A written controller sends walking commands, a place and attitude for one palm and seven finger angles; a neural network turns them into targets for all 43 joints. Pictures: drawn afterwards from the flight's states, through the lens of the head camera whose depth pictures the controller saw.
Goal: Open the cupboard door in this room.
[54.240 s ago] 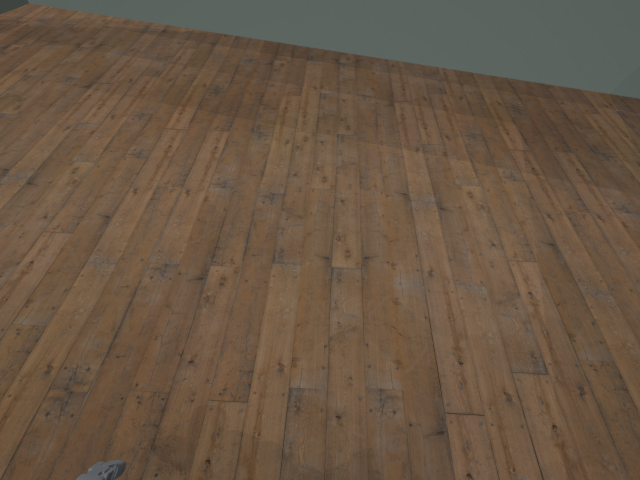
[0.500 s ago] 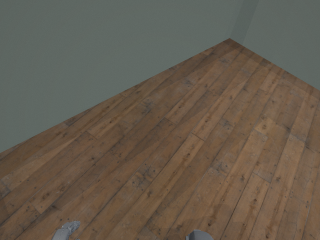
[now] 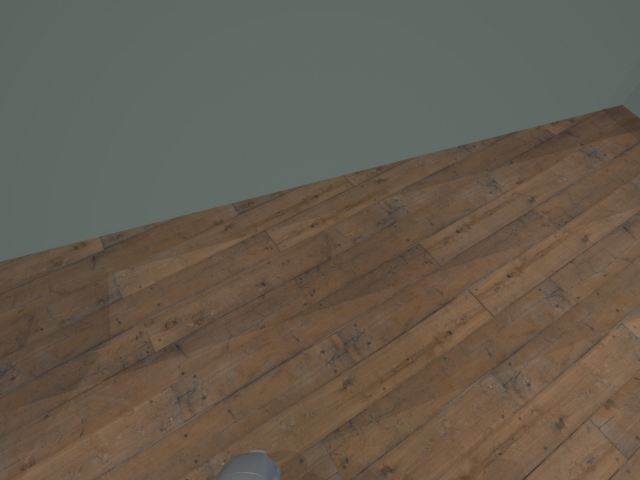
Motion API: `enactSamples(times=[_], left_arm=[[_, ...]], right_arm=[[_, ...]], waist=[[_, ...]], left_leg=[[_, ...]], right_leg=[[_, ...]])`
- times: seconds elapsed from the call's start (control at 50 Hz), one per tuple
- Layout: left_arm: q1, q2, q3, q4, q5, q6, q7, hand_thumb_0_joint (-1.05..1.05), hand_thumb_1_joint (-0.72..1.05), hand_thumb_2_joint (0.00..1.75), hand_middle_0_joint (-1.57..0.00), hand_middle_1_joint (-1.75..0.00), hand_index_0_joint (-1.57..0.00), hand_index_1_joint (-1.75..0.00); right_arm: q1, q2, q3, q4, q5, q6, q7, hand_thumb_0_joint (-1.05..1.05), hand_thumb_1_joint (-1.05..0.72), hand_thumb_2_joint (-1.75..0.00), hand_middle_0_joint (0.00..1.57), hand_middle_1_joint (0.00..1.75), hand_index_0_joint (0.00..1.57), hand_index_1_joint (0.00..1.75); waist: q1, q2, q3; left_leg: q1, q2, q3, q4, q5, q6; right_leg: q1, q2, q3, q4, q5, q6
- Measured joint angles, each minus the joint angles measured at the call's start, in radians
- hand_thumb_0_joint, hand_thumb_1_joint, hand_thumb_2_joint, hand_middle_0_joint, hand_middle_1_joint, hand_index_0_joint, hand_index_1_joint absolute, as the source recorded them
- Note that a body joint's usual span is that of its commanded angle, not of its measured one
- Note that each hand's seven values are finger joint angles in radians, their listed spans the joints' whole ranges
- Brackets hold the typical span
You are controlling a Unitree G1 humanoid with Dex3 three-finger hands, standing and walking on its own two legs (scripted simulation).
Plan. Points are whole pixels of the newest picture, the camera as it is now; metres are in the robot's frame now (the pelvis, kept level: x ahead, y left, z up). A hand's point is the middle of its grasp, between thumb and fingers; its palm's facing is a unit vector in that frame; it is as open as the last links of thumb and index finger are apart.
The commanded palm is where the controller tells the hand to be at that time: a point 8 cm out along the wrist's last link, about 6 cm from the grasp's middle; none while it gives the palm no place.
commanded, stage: turn to face it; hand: left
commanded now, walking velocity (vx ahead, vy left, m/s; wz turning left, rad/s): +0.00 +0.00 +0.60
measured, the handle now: out of the picture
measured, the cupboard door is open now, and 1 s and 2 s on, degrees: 50 50 50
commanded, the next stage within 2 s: take the last steps up to it in 1.88 s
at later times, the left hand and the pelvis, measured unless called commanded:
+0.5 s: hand out of the picture +0.09 +0.25 -0.16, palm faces +0.27 -0.94 -0.22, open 7.4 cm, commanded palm none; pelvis +0.02 +0.02 +0.01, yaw +16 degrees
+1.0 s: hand out of the picture -0.03 +0.17 -0.16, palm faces +0.60 -0.76 -0.26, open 7.3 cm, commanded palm none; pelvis +0.06 -0.02 +0.00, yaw +37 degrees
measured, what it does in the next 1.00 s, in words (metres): steps on the spot, turning left: left foot, then right foot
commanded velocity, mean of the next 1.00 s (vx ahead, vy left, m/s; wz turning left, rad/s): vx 0.00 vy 0.00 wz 0.60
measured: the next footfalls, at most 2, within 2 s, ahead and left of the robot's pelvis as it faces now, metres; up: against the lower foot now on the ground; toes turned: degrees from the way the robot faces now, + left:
left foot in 0.08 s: +0.04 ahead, +0.12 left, +0.00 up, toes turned +9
right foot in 0.64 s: +0.09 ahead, -0.12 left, +0.00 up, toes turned +21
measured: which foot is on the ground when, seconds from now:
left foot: up 0.00-0.06, down 0.08-0.64, up 0.66-1.00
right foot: down 0.00-0.08, up 0.10-0.62, down 0.64-1.00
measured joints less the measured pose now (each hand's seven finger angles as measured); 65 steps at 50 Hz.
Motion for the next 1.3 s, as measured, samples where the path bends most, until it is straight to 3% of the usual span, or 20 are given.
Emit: enactSamples(times=[0.04,0.08,0.1,0.14,0.18,0.24,0.36,0.54,0.62,0.64,0.66,0.7,0.76,0.8,0.96,1.06,1.08,1.12,1.18,1.3], left_arm=[[0.017,0.018,0.008,0.009,0.002,0.005,-0.003,0.01,0.91,0.90,-0.21,-0.30,-0.20,-0.30],[0.039,0.037,0.017,0.018,-0.002,0.011,-0.007,0.01,0.91,0.90,-0.21,-0.30,-0.20,-0.30],[0.040,0.050,0.022,0.026,-0.006,0.020,-0.009,0.01,0.91,0.90,-0.21,-0.30,-0.20,-0.30],[0.027,0.071,0.030,0.040,-0.007,0.051,-0.005,0.01,0.91,0.90,-0.21,-0.30,-0.20,-0.30],[0.009,0.082,0.036,0.048,-0.005,0.068,-0.003,0.01,0.91,0.90,-0.20,-0.30,-0.20,-0.30],[-0.023,0.084,0.040,0.039,-0.002,0.067,-0.012,0.01,0.91,0.90,-0.20,-0.30,-0.20,-0.29],[-0.077,0.071,0.035,0.001,-0.003,0.050,-0.016,0.01,0.91,0.90,-0.20,-0.30,-0.20,-0.29],[-0.156,0.039,0.022,-0.030,-0.013,0.047,-0.012,0.01,0.91,0.90,-0.20,-0.30,-0.20,-0.29],[-0.165,0.022,0.011,-0.049,-0.020,0.029,-0.010,0.01,0.91,0.90,-0.20,-0.30,-0.20,-0.30],[-0.158,0.021,0.009,-0.055,-0.018,0.017,-0.007,0.01,0.91,0.90,-0.20,-0.30,-0.20,-0.30],[-0.156,0.011,0.007,-0.052,-0.014,0.010,-0.003,0.01,0.91,0.90,-0.20,-0.30,-0.20,-0.30],[-0.143,-0.007,-0.003,-0.045,-0.010,0.008,0.002,0.01,0.91,0.90,-0.20,-0.30,-0.20,-0.30],[-0.111,-0.026,-0.012,-0.032,-0.014,0.007,0.005,0.01,0.91,0.90,-0.21,-0.30,-0.20,-0.30],[-0.090,-0.031,-0.013,-0.024,-0.015,0.005,0.004,0.01,0.91,0.90,-0.21,-0.30,-0.20,-0.30],[-0.004,-0.015,-0.001,-0.002,-0.005,-0.003,0.003,0.01,0.91,0.90,-0.21,-0.30,-0.20,-0.30],[0.051,0.028,0.017,0.025,-0.001,0.007,-0.004,0.01,0.91,0.90,-0.21,-0.30,-0.20,-0.30],[0.063,0.038,0.021,0.031,-0.004,0.011,-0.006,0.01,0.91,0.90,-0.21,-0.30,-0.20,-0.30],[0.053,0.060,0.027,0.047,-0.010,0.037,-0.006,0.01,0.91,0.90,-0.21,-0.30,-0.20,-0.30],[0.024,0.077,0.035,0.052,-0.008,0.066,-0.001,0.01,0.91,0.90,-0.20,-0.30,-0.20,-0.30],[-0.047,0.069,0.036,0.006,-0.002,0.055,-0.016,0.01,0.91,0.90,-0.20,-0.30,-0.20,-0.29]], right_arm=[[-0.025,0.003,0.005,-0.016,0.001,-0.008,0.001,0.00,-0.91,-0.90,0.19,0.30,0.20,0.29],[-0.042,0.002,0.010,-0.040,-0.001,-0.024,0.004,0.00,-0.91,-0.90,0.19,0.30,0.20,0.29],[-0.051,0.007,0.009,-0.050,-0.004,-0.037,0.003,0.00,-0.91,-0.90,0.19,0.30,0.20,0.29],[-0.059,0.016,0.018,-0.064,-0.004,-0.055,-0.001,0.00,-0.91,-0.90,0.19,0.30,0.20,0.29],[-0.050,0.025,0.026,-0.072,-0.006,-0.062,-0.011,0.00,-0.91,-0.89,0.19,0.30,0.20,0.29],[-0.031,0.034,0.034,-0.066,-0.006,-0.065,-0.026,0.00,-0.91,-0.89,0.20,0.30,0.21,0.29],[0.025,0.053,0.043,-0.038,-0.005,-0.066,-0.029,0.00,-0.91,-0.89,0.20,0.30,0.21,0.29],[0.113,0.064,0.027,0.000,-0.014,-0.049,-0.026,0.00,-0.91,-0.89,0.20,0.30,0.21,0.30],[0.139,0.050,0.010,0.009,-0.009,-0.034,-0.028,0.00,-0.90,-0.89,0.20,0.30,0.21,0.30],[0.145,0.046,0.005,0.011,-0.004,-0.032,-0.027,0.00,-0.91,-0.89,0.20,0.30,0.21,0.30],[0.139,0.036,-0.001,0.018,-0.001,-0.027,-0.027,0.00,-0.91,-0.89,0.20,0.30,0.21,0.30],[0.131,0.016,-0.014,0.023,-0.004,-0.017,-0.025,0.00,-0.91,-0.89,0.20,0.30,0.21,0.29],[0.115,-0.005,-0.022,0.027,-0.006,-0.007,-0.018,0.00,-0.91,-0.89,0.20,0.30,0.20,0.29],[0.103,-0.010,-0.022,0.027,-0.004,-0.004,-0.013,0.00,-0.91,-0.89,0.20,0.30,0.20,0.29],[0.012,-0.010,-0.004,0.016,-0.003,0.002,-0.004,0.00,-0.91,-0.90,0.19,0.30,0.20,0.29],[-0.054,-0.004,0.008,-0.028,-0.003,-0.020,0.000,0.00,-0.91,-0.90,0.19,0.30,0.20,0.29],[-0.062,-0.006,0.010,-0.041,-0.005,-0.031,0.001,0.00,-0.91,-0.90,0.19,0.30,0.20,0.29],[-0.076,0.003,0.014,-0.059,-0.006,-0.055,-0.002,0.00,-0.91,-0.90,0.19,0.30,0.20,0.29],[-0.061,0.018,0.027,-0.070,-0.006,-0.066,-0.015,0.00,-0.91,-0.89,0.19,0.30,0.20,0.29],[-0.010,0.038,0.042,-0.047,-0.007,-0.063,-0.027,0.00,-0.91,-0.89,0.20,0.30,0.21,0.29]], waist=[[0.013,-0.012,0.002],[0.020,-0.021,-0.006],[0.019,-0.034,-0.006],[0.027,-0.048,-0.003],[0.028,-0.047,-0.013],[0.029,-0.039,-0.022],[0.015,-0.017,-0.034],[-0.037,0.016,-0.036],[-0.050,0.037,-0.041],[-0.046,0.035,-0.048],[-0.044,0.049,-0.042],[-0.052,0.065,-0.032],[-0.059,0.068,-0.025],[-0.061,0.058,-0.021],[-0.010,0.010,-0.001],[0.020,-0.020,0.001],[0.021,-0.023,-0.005],[0.024,-0.039,0.001],[0.029,-0.040,-0.010],[0.029,-0.018,-0.028]], left_leg=[[0.041,-0.009,0.023,-0.096,0.017,0.013],[0.099,-0.022,0.040,-0.223,0.117,0.043],[0.089,-0.036,0.037,-0.215,0.127,0.082],[0.071,-0.048,0.026,-0.180,0.095,0.125],[0.079,-0.052,0.007,-0.203,0.093,0.134],[0.110,-0.063,-0.023,-0.284,0.139,0.130],[0.154,-0.076,-0.087,-0.389,0.199,0.135],[0.134,-0.096,-0.198,-0.381,0.203,0.103],[0.098,-0.117,-0.249,-0.328,0.180,0.072],[0.077,-0.123,-0.246,-0.289,0.151,0.066],[0.048,-0.118,-0.237,-0.208,0.064,0.056],[-0.018,-0.115,-0.190,0.011,-0.044,0.039],[-0.086,-0.080,-0.120,0.250,-0.018,0.010],[-0.100,-0.053,-0.091,0.299,0.012,-0.003],[-0.033,-0.006,-0.023,0.064,0.013,-0.004],[0.070,-0.033,0.036,-0.181,0.076,0.034],[0.092,-0.039,0.040,-0.230,0.145,0.069],[0.070,-0.056,0.030,-0.185,0.127,0.123],[0.085,-0.063,0.000,-0.206,0.108,0.133],[0.139,-0.075,-0.067,-0.341,0.187,0.129]], right_leg=[[-0.009,-0.017,-0.023,0.042,-0.027,0.013],[-0.037,-0.039,-0.040,0.121,-0.067,0.031],[-0.073,-0.048,-0.016,0.208,-0.106,0.045],[-0.164,-0.019,0.084,0.418,-0.198,0.057],[-0.238,0.010,0.143,0.559,-0.179,0.065],[-0.312,0.027,0.201,0.639,-0.073,0.076],[-0.351,0.039,0.256,0.584,0.007,0.092],[-0.259,0.096,0.264,0.324,-0.046,0.081],[-0.137,0.130,0.253,0.069,0.040,0.060],[-0.105,0.125,0.248,0.006,0.047,0.027],[-0.103,0.128,0.236,0.013,0.033,-0.002],[-0.084,0.114,0.205,0.022,0.015,-0.027],[-0.036,0.088,0.162,-0.017,0.022,-0.030],[-0.010,0.072,0.133,-0.040,0.026,-0.029],[0.038,0.020,0.021,-0.028,-0.014,-0.016],[0.017,-0.024,-0.035,0.090,-0.091,0.016],[-0.010,-0.037,-0.038,0.157,-0.111,0.024],[-0.108,-0.030,0.048,0.384,-0.200,0.046],[-0.228,0.013,0.150,0.599,-0.191,0.060],[-0.340,0.027,0.239,0.609,-0.026,0.078]])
